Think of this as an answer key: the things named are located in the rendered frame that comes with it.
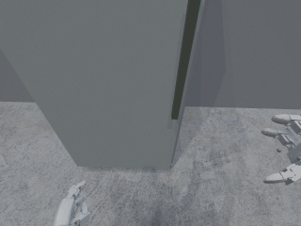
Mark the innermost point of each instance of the handle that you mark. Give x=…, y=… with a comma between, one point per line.
x=190, y=24

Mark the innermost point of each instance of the fridge door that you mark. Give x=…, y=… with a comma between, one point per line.
x=103, y=73

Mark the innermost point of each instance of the left robot hand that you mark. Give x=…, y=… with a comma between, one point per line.
x=65, y=214

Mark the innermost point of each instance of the right robot hand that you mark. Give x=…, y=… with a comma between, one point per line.
x=288, y=139

